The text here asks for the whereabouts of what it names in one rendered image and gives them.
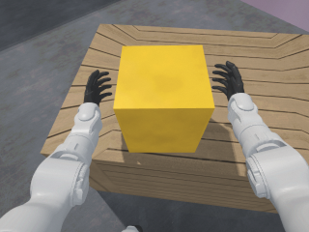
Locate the robot right forearm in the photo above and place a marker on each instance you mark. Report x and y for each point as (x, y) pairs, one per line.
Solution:
(249, 129)

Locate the robot left upper arm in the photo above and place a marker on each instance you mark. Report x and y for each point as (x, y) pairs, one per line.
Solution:
(59, 185)

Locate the robot right upper arm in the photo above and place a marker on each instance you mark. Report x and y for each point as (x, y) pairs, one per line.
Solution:
(280, 175)

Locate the robot left hand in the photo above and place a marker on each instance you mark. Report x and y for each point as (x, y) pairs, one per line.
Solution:
(92, 92)

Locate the robot right hand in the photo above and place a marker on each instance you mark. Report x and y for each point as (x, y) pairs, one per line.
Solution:
(233, 83)

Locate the pedestal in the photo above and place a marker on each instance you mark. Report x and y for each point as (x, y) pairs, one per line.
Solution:
(274, 69)

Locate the robot left forearm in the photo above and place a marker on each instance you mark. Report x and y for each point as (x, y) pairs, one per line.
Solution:
(82, 140)

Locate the carton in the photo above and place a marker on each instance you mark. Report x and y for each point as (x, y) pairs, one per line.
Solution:
(163, 100)

